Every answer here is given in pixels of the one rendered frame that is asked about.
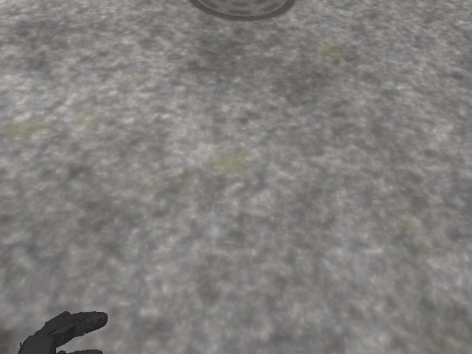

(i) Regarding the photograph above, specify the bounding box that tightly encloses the left robot hand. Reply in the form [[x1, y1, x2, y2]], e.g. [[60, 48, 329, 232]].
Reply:
[[18, 311, 108, 354]]

